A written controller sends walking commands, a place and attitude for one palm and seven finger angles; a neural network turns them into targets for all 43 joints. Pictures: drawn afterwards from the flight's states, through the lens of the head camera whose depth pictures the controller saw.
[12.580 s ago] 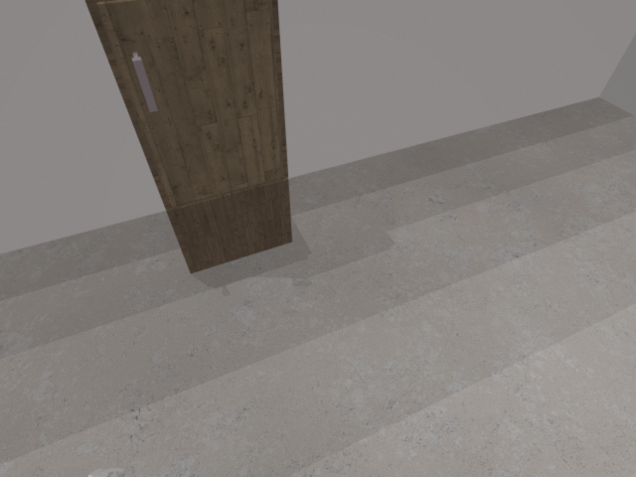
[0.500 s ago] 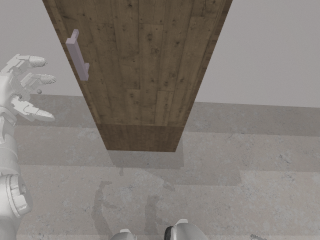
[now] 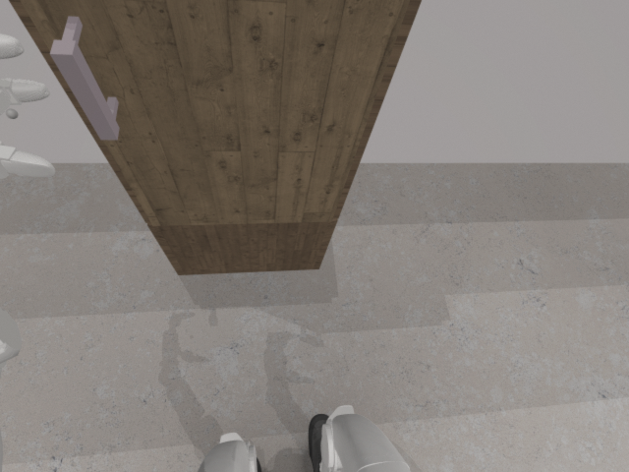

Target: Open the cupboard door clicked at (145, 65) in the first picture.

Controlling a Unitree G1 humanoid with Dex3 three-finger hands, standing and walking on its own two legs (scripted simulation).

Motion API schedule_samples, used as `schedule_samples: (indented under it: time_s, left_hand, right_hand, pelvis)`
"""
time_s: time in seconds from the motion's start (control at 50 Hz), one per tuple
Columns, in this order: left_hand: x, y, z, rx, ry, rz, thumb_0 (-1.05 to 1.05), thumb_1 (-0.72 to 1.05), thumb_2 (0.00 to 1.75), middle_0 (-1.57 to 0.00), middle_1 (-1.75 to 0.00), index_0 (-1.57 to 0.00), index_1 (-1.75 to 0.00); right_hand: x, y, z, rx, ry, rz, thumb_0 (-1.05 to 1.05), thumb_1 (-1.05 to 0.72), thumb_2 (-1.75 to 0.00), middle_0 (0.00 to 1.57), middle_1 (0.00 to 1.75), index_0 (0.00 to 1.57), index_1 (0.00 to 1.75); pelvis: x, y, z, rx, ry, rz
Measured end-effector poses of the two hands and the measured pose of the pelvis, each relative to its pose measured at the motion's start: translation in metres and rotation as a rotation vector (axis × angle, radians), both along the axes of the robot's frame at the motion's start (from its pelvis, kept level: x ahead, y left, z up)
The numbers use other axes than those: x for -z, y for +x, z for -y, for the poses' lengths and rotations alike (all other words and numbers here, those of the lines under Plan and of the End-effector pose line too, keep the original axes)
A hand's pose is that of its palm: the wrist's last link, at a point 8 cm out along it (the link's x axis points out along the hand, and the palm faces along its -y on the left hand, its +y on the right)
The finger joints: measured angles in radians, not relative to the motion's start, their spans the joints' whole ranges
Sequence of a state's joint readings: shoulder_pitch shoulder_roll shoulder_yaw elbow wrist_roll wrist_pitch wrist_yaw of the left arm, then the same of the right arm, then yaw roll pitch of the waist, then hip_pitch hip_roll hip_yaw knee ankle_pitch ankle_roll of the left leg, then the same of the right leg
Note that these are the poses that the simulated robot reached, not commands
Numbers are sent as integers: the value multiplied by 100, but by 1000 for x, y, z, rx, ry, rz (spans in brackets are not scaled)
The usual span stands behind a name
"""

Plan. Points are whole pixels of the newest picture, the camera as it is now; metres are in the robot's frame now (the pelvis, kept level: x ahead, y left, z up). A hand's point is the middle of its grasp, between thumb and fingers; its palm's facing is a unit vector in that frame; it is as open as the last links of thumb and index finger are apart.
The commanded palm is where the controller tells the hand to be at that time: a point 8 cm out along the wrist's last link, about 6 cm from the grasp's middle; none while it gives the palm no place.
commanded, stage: move the hooked fingers beside the handle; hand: left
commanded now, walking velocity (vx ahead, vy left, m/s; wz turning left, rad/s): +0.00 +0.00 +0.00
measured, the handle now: (92, 83) +0.56 +0.21 +0.09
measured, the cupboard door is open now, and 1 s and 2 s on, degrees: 0 0 0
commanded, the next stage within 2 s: slide the fingers in behind the handle in 0.86 s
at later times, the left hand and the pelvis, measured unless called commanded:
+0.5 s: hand (5, 115) +0.51 +0.29 +0.09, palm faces -0.03 -1.00 -0.01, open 14.0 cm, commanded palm +0.50 +0.32 +0.09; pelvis +0.02 +0.01 +0.00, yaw +0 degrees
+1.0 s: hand (18, 111) +0.52 +0.28 +0.09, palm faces -0.02 -1.00 -0.03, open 14.0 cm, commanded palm +0.50 +0.32 +0.09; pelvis +0.01 +0.00 +0.00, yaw +0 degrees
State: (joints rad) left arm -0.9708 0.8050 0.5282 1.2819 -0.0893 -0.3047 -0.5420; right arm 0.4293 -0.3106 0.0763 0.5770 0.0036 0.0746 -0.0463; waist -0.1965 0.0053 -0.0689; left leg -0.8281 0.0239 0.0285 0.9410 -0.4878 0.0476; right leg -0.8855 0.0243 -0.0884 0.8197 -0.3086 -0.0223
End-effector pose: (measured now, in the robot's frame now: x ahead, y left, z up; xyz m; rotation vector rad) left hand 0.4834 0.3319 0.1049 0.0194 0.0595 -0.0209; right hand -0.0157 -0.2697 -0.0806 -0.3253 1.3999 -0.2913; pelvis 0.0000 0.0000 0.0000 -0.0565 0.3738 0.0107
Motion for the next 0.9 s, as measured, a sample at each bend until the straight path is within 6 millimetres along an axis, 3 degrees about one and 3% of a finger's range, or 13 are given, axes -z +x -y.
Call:
schedule_samples:
  time_s: [0.14,0.28,0.44,0.68,0.9]
  left_hand:
    - [-1,19,-4,5,-2,9,-1,-49,30,-30,-120,-29,-120]
    - [10,18,-9,8,-9,-5,-1,-49,30,-30,-120,-29,-120]
    - [13,10,-15,-4,-12,11,-1,-49,30,-30,-120,-29,-120]
    - [13,10,-1,8,-12,-5,-1,-50,30,-30,-120,-29,-120]
    - [13,14,-1,-7,0,-12,-1,-49,30,-30,-120,-30,-120]
  right_hand:
    - [-3,-9,-4,25,-9,-48,0,-91,-90,21,30,20,30]
    - [-6,-8,-12,39,9,-67,0,-91,-90,21,30,20,30]
    - [-5,11,-15,16,20,-49,0,-91,-90,21,30,20,30]
    - [2,39,-13,-32,22,20,0,-91,-90,21,30,20,30]
    - [5,21,-10,-5,23,0,0,-91,-90,21,30,20,30]
  pelvis:
    - [2,4,-3,4,-10,-27]
    - [0,11,-7,13,-14,-34]
    - [-2,17,-10,2,-21,-22]
    - [0,16,-10,-14,-20,-13]
    - [3,10,-4,-1,-15,-21]
